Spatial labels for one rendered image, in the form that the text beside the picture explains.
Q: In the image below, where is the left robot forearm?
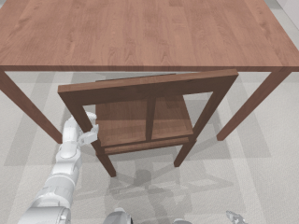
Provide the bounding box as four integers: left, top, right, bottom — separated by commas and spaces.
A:
17, 141, 82, 224

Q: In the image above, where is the right robot hand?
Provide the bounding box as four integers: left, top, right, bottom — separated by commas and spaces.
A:
225, 210, 249, 224

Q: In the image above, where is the left robot hand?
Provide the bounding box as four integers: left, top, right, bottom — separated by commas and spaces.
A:
62, 111, 99, 146

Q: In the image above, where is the robot left upper arm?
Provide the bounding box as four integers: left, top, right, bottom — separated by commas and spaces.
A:
20, 206, 71, 224

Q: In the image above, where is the left robot shin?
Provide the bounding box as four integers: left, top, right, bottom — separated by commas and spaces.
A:
114, 207, 126, 213

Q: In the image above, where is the chair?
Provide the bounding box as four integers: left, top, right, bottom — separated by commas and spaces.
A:
57, 69, 239, 177

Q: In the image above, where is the table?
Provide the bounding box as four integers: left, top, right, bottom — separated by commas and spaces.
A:
0, 0, 299, 144

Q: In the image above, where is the left robot thigh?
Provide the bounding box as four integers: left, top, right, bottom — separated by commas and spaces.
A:
102, 211, 131, 224

